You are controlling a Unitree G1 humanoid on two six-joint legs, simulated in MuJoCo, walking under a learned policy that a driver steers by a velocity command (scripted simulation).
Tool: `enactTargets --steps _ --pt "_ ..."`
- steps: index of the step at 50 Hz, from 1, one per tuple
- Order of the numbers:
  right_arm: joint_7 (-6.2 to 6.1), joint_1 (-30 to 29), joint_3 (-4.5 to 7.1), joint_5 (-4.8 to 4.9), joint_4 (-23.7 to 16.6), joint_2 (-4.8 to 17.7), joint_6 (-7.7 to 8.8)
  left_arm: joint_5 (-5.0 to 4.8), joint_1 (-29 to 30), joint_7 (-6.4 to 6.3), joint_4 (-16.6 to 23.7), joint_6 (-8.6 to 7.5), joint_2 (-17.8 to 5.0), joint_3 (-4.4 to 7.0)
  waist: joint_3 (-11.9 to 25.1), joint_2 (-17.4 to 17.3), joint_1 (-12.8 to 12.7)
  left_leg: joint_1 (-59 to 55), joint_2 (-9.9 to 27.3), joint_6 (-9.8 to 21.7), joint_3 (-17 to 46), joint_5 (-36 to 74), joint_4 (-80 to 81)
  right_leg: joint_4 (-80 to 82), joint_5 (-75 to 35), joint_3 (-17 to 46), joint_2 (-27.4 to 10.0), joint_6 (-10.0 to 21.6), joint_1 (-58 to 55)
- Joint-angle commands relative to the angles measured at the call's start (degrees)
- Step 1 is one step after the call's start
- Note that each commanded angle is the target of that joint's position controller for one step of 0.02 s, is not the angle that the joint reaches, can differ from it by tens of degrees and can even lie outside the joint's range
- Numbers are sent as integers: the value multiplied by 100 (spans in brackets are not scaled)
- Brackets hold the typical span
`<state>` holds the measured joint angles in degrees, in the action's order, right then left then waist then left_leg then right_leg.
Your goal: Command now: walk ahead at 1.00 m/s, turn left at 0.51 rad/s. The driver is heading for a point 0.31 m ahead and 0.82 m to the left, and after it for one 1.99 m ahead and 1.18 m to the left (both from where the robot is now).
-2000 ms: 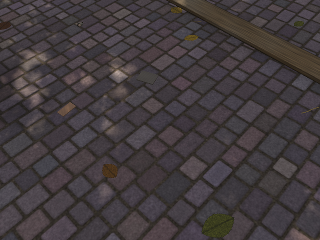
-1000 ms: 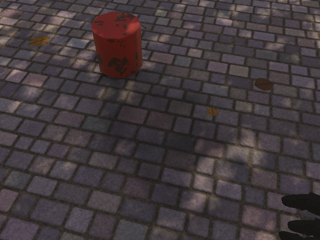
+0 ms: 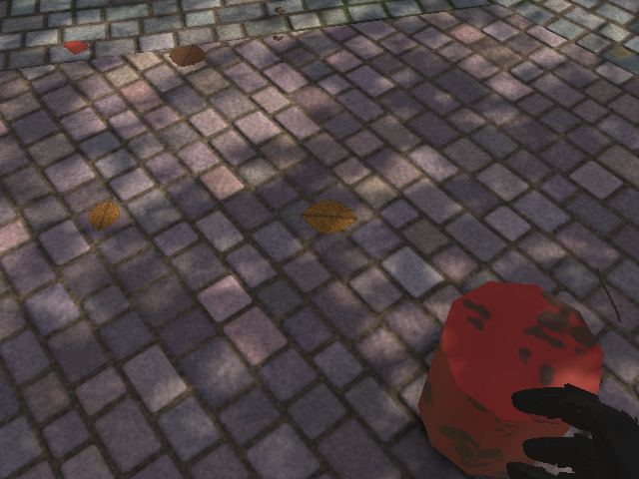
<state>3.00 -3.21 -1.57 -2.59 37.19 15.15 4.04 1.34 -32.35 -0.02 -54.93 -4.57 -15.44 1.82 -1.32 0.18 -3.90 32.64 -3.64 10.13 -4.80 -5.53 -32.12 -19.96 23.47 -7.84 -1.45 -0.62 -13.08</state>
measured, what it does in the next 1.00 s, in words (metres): walks ahead, turning left: right foot, then left foot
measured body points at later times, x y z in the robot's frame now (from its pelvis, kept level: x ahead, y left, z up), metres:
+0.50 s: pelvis +0.43 +0.01 +0.02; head +0.47 +0.04 +0.46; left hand +0.55 +0.32 -0.06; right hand +0.59 -0.24 -0.10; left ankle +0.26 +0.08 -0.58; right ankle +0.52 -0.07 -0.71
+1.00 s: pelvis +0.58 +0.10 +0.03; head +0.60 +0.15 +0.47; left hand +0.53 +0.44 -0.06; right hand +0.90 +0.04 -0.05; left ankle +0.58 +0.21 -0.71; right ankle +0.71 +0.01 -0.64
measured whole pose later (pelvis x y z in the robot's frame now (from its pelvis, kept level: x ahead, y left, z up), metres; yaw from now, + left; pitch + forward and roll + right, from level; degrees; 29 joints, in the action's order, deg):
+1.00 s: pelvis +0.58 +0.10 +0.03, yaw +49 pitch +2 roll -1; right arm -0.9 8.3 5.0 -0.3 33.3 16.6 -1.7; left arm 0.3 -0.5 -1.2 -38.7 -1.2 -16.3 4.5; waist -4.9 1.3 1.3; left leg 22.4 -5.3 4.7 3.4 -5.9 -27.2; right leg -61.9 24.4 2.1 -2.2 -3.7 32.9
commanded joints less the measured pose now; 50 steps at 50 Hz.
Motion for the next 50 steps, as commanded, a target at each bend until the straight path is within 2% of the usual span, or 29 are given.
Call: enactTargets --steps 1,2,4,5,8,11,13,14,15,16,17,18,19,20,21,23,25,28,31,34,38,39,40,41,42,44,46,48,50 --pt "-272 2930 745 32 641 1782 -182 -35 273 19 957 -70 -477 93 2087 -1467 1046 -5963 1696 1129 3561 -1618 297 -6476 -636 -70 221 39 4633" --pt "-282 2933 790 88 553 1784 -225 -31 594 24 1255 -159 -869 108 2537 -935 1118 -6302 1995 1574 5233 -1823 1240 -7203 -35 934 381 133 5723" --pt "-348 2597 777 142 796 1357 -149 5 1523 0 1508 -280 -747 11 706 90 853 -4562 1623 1146 3989 -764 1639 -6130 -558 1150 -266 209 5971" --pt "-366 2461 734 174 872 1171 -105 120 1785 -8 1587 -218 -632 -18 290 333 600 -3654 1253 914 3424 -418 1751 -5570 -446 1162 -424 161 5581" --pt "-362 2378 630 227 919 899 35 280 1774 69 1722 91 -570 -55 -63 -25 141 -2337 888 1040 3027 -376 2004 -4628 218 1149 -548 -107 5050" --pt "-329 2303 653 206 839 971 124 179 3035 153 2279 99 -410 -166 -733 -71 272 -1206 596 939 2750 502 2478 -3157 -922 781 -517 -315 4813" --pt "-328 2407 723 130 836 1014 72 66 2903 77 2336 25 -249 -207 -256 -367 223 -1335 548 626 2559 2794 1824 -3400 -1757 656 -206 -241 4244" --pt "-336 2557 769 231 825 1131 28 80 3068 77 2388 -4 -450 -174 -278 -13 321 -1611 434 445 2428 3187 1592 -2763 -2194 776 -227 -152 4367" --pt "-345 2848 850 353 923 1308 -44 179 3390 -6 2693 44 -507 -178 -314 -4 442 -2018 596 169 2707 3347 1474 -2086 -1309 1218 -269 -69 4305" --pt "-401 2850 829 292 985 1182 -85 118 3170 43 2441 -2 -512 -188 -45 283 484 -2517 79 -42 2306 3983 921 -1210 -2019 792 220 -76 3699" --pt "-495 2840 677 816 864 609 -170 -310 3426 -35 2694 -218 -609 -9 413 276 345 -2532 206 -418 3048 3084 254 -184 -2407 1296 379 -159 2785" --pt "-501 2425 679 695 822 892 -227 -407 2367 -85 2453 -267 -971 160 1104 35 -346 -2434 115 -653 2879 3142 -734 21 -3510 1094 191 -68 1529" --pt "-483 2445 634 405 629 665 -269 -278 1296 -155 2140 -220 -1200 204 2065 133 -468 -1647 -238 -919 2374 -229 -2403 -949 -4936 1751 -958 359 -233" --pt "-431 3381 531 213 484 243 -243 4 863 -156 2128 -113 -1277 180 2879 1318 -62 -19 -773 -1117 2136 -3804 -3966 -1971 -8550 3211 -2484 882 -1942" --pt "-389 3806 568 396 387 725 -221 90 875 -101 2079 -23 -1302 313 3451 1801 -42 383 -368 -1340 2062 -3561 -5209 -1649 -8126 4332 -3287 1577 -1901" --pt "-439 2821 710 552 201 995 -409 28 1942 -191 2309 144 -689 245 1682 853 67 1076 304 -1595 1270 -2625 -5434 -1074 -6297 2914 -2454 1385 -283" --pt "-443 2488 785 549 65 847 -560 -94 2383 -193 2204 115 -459 204 516 482 383 1044 554 -1593 1008 -2118 -5120 -516 -5494 1869 -1799 1072 1179" --pt "-390 2122 725 500 -273 268 -657 -51 2849 -205 2015 13 -525 344 32 648 573 619 872 -1488 732 -1508 -3594 -39 -5003 856 -1621 923 2322" --pt "-236 1750 697 450 -379 193 -630 -74 2982 -302 1784 26 -778 475 467 697 494 -103 856 -1303 480 -210 -1985 -123 -4793 171 -1546 873 2266" --pt "-79 1536 783 424 -350 428 -722 -326 3027 -216 1660 70 -930 538 472 537 502 -877 659 -1025 123 303 -1148 -291 -4384 -290 -1484 720 2305" --pt "-127 1943 1106 399 -320 1025 -756 -525 3126 -129 1688 144 -1026 616 605 443 989 -2121 123 -455 -332 -16 -288 -1667 -5401 -600 -1439 401 2163" --pt "-231 2693 1260 376 -156 1297 -727 -493 3049 -82 1715 164 -867 576 784 27 1361 -3287 33 -97 78 604 218 -3018 -4478 -612 -1157 151 2931" --pt "-341 2419 1348 439 -370 1861 -705 -196 2620 6 1897 176 -156 379 748 -1906 770 -4142 1175 640 2032 4034 160 -5083 1210 -663 -249 -245 4588" --pt "-271 1992 1298 91 -769 2097 -554 -190 2436 -4 2136 134 -611 410 2042 -1810 632 -4672 2370 2015 4880 1983 994 -6549 1920 854 516 -397 5542" --pt "-242 1782 1211 129 -924 1777 -452 -304 2934 7 2130 81 -971 472 1921 -772 853 -4308 2414 1660 4624 1043 1476 -6420 1390 1424 234 -250 5680" --pt "-299 1231 1008 391 -878 1245 -367 -173 3039 -130 2003 158 -889 476 1048 249 477 -3143 1946 885 3534 512 1416 -5544 583 1419 -145 -151 5433" --pt "-400 849 920 292 -947 1028 -416 -90 2810 -174 1875 292 -907 519 788 -94 272 -2109 1554 599 2704 1032 1350 -4837 284 1220 -245 -199 4698" --pt "-434 859 931 177 -873 1049 -471 -60 2657 -148 1771 336 -638 457 887 -223 245 -1770 1250 517 2184 1950 1183 -4279 18 959 -117 -319 4284" --pt "-466 938 940 201 -799 1055 -530 -104 2647 -120 1720 341 -358 346 1083 -232 284 -1715 1149 453 1967 2087 1023 -3696 -210 902 -78 -414 4005"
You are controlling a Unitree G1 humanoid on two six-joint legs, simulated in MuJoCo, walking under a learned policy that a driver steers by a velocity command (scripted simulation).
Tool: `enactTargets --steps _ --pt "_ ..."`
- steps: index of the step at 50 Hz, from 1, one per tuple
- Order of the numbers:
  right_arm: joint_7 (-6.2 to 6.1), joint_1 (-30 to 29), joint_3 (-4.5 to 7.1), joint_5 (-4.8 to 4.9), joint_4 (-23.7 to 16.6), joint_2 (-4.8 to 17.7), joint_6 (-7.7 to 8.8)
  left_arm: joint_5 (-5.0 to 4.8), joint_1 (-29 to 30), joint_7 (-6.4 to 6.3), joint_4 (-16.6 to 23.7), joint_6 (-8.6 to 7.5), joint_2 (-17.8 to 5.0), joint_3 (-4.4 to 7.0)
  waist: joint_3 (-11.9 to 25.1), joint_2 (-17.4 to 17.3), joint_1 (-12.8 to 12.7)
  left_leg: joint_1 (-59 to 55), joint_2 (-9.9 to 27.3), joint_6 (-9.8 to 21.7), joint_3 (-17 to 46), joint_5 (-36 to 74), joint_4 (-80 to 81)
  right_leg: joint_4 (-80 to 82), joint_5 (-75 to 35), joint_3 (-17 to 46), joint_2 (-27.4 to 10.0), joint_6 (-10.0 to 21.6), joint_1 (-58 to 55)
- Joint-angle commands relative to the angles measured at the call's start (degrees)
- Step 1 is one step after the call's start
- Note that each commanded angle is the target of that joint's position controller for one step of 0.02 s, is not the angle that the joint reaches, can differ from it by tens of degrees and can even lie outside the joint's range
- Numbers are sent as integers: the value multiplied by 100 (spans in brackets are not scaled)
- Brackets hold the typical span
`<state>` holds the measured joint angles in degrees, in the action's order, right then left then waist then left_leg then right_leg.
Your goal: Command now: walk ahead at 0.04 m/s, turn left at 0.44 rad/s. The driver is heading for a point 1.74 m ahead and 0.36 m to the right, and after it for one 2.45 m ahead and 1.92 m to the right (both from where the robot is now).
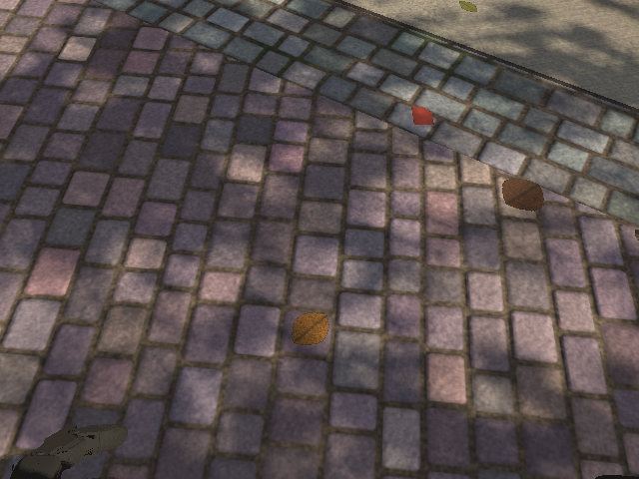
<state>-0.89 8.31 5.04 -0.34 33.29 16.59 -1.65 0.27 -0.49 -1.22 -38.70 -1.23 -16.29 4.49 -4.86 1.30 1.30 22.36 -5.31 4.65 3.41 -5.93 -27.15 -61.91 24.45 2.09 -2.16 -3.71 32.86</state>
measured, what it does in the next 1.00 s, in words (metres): walks ahead: right foot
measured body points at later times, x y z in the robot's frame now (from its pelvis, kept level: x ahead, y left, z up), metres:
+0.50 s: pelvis +0.07 -0.05 +0.00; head +0.07 -0.04 +0.45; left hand +0.19 +0.19 -0.12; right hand +0.23 -0.29 -0.10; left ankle +0.08 +0.07 -0.73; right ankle +0.07 -0.17 -0.73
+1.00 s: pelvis +0.10 -0.07 +0.00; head +0.10 -0.07 +0.45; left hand +0.21 +0.18 -0.12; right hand +0.28 -0.30 -0.09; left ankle +0.08 +0.07 -0.73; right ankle +0.07 -0.17 -0.73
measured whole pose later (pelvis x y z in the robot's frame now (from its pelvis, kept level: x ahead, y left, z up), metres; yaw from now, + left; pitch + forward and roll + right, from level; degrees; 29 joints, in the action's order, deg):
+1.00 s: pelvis +0.10 -0.07 +0.00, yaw +5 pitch -1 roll +0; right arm -0.8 10.0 4.6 -0.8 37.1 10.9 -2.5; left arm 0.4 -10.1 1.4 -46.6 -2.0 -12.1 2.8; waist -0.6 0.4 0.0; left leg 13.1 -1.3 -1.7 7.1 -16.6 -30.4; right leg -30.1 19.2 -2.7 0.9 1.9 10.3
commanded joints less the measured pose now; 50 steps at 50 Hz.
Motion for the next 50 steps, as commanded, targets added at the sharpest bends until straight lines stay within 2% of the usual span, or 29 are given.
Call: enactTargets --steps 1,2,4,6,8,9,10,11,12,13,14,15,16,17,19,23,32,45,50 --pt "-78 -284 271 -32 -428 877 5 -13 -517 9 93 35 -230 44 1456 -456 -189 -624 1266 959 1088 1904 492 743 -436 -138 7 -127 -694" --pt "-65 -314 258 -65 -426 836 -27 -52 -474 20 90 61 -240 31 1416 -586 -130 -565 1248 925 1097 1537 467 984 -594 -164 14 -136 -737" --pt "1 -252 214 -79 -408 772 -71 -69 -367 64 134 95 -342 35 1363 -702 -37 -441 1316 907 1369 463 498 1349 -682 -138 28 -92 -913" --pt "70 -252 162 -76 -397 669 -72 -51 -328 118 162 77 -338 27 1213 -879 0 -396 1302 812 1568 -365 391 1871 -630 -164 68 22 -1060" --pt "90 -311 49 -33 -360 418 -71 20 -586 200 87 -7 -163 -8 1209 -909 -220 -111 1134 523 1580 -1014 211 3040 -1249 -304 135 179 -1893" --pt "87 -135 -38 -65 -293 145 -38 139 -706 231 71 -43 -195 -5 1187 -753 -252 66 886 198 1477 -1392 -57 3473 -1647 -109 -75 276 -2330" --pt "61 108 -81 -117 -279 -65 -13 264 -816 227 150 -73 -593 50 1153 28 -76 319 383 -215 1035 -2090 -1052 3831 -2193 893 -1012 587 -2441" --pt "52 249 17 -42 -390 142 10 396 -494 202 117 -95 -665 26 889 1215 286 53 167 -489 521 -2227 -1265 4424 -1768 1911 -1721 1476 -1515" --pt "34 135 95 -51 -353 427 44 326 122 168 317 -123 -341 -64 714 1212 331 -416 468 -608 539 -1825 -1389 4544 -1106 1916 -1628 1575 -1006" --pt "59 55 110 -54 -308 416 33 239 206 160 323 -141 -201 -98 713 1047 313 -737 521 -605 463 -1356 -971 4455 -497 1457 -1229 1227 -936" --pt "73 -66 75 -105 -245 260 1 164 -23 165 238 -144 -254 -78 718 795 210 -1002 518 -569 421 -958 -569 4349 -40 1048 -859 871 -941" --pt "105 -121 63 -143 -247 203 -35 105 -286 166 142 -156 -306 -56 669 656 103 -1189 543 -522 497 -740 -369 4323 397 814 -692 681 -894" --pt "145 -108 42 -130 -217 133 -44 97 -486 157 77 -153 -329 -54 562 482 67 -1254 568 -428 563 -723 -252 4279 617 612 -561 554 -824" --pt "169 -68 40 -97 -185 152 -31 94 -613 155 81 -144 -336 -51 429 256 -6 -1061 571 -306 618 -889 -183 4184 600 420 -430 477 -893" --pt "173 -55 41 -77 -133 140 27 79 -751 164 96 -152 -258 -62 402 -43 -97 -745 621 -207 695 -976 -61 3905 112 218 -317 466 -1260" --pt "176 -30 36 -67 -125 18 84 52 -878 208 50 -159 -151 -68 725 -250 -157 -820 662 -270 727 -179 -119 3564 -938 58 -241 552 -1684" --pt "99 95 84 -54 -128 27 41 28 -831 292 -77 -167 -86 -75 856 -153 -120 -1133 705 -304 754 549 -258 3478 -1696 -7 -215 563 -1802" --pt "0 17 104 -44 -88 -13 -8 16 -830 282 -350 -170 -126 -51 802 -138 -115 -1309 731 -404 717 724 -182 3630 -2141 30 -228 595 -2001" --pt "-21 12 114 -48 -23 -9 -7 10 -876 228 -492 -139 -162 -31 740 -149 -124 -1307 740 -459 686 637 -58 3754 -2172 53 -230 596 -2121"
Next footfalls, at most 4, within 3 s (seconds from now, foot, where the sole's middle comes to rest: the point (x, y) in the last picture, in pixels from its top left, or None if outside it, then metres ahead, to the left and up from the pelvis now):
0.18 right None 0.11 -0.17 -0.77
2.36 left None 0.24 0.10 -0.77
2.68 right None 0.27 -0.13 -0.77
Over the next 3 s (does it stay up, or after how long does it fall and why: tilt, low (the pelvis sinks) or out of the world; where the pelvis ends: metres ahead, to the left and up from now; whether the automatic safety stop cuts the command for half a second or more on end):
stays up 0.23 0.00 0.01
